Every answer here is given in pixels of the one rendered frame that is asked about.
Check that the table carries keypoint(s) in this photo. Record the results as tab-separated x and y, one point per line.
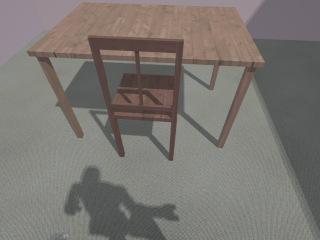
212	36

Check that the chair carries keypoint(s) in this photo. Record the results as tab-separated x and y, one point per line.
144	97

